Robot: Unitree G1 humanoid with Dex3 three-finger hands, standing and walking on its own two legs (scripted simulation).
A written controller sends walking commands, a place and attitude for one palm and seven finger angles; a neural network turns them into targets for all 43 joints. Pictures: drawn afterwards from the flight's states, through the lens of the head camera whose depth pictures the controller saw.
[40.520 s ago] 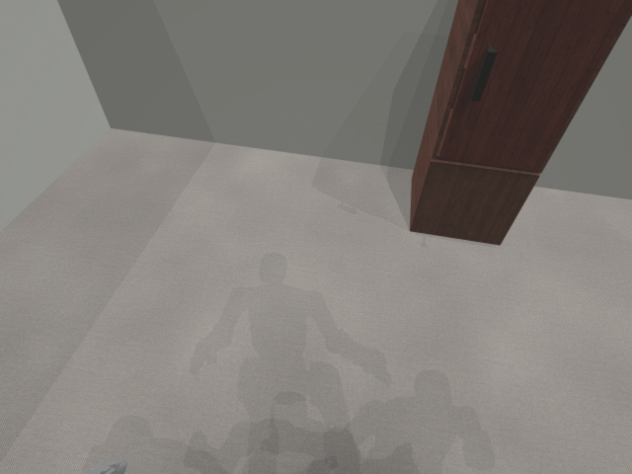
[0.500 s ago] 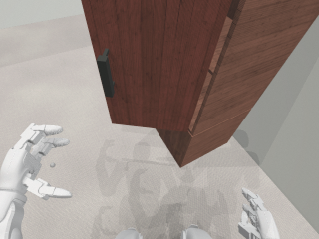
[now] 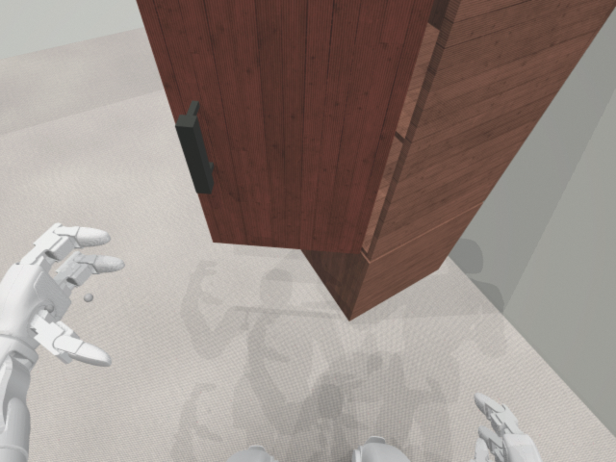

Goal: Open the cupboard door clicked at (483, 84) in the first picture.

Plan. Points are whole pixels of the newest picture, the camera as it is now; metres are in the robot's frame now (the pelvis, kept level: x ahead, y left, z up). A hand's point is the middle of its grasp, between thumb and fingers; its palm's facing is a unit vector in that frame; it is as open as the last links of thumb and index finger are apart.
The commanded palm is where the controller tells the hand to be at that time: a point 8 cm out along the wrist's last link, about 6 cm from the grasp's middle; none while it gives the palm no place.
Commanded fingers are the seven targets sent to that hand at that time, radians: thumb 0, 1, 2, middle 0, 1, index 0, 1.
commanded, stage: raise the hand with hooked fingers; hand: left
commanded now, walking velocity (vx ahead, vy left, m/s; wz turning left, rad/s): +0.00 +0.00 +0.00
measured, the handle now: (199, 148) +0.56 +0.21 +0.04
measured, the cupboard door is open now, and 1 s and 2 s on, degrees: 55 55 55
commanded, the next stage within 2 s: move the hooked fingers beside the handle in 0.32 s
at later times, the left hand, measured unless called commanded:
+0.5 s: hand (97, 300) +0.28 +0.26 +0.06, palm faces +0.02 -1.00 -0.04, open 14.0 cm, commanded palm +0.27 +0.31 +0.06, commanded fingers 0.00 -0.50 0.30 -0.30 -1.20 -0.30 -1.20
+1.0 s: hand (117, 241) +0.37 +0.27 +0.06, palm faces +0.01 -1.00 -0.03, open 14.0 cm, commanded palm +0.34 +0.31 +0.06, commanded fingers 0.00 -0.50 0.30 -0.30 -1.20 -0.30 -1.20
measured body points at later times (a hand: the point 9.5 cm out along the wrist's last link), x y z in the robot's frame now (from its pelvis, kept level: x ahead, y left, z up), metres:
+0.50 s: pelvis -0.01 -0.02 +0.00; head +0.06 -0.01 +0.44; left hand +0.28 +0.32 +0.06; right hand +0.15 -0.26 -0.08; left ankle -0.02 +0.08 -0.69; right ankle +0.04 -0.13 -0.69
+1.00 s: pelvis -0.01 -0.02 -0.01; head +0.09 +0.00 +0.43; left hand +0.36 +0.32 +0.06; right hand +0.09 -0.29 -0.10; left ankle -0.02 +0.08 -0.69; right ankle +0.04 -0.13 -0.69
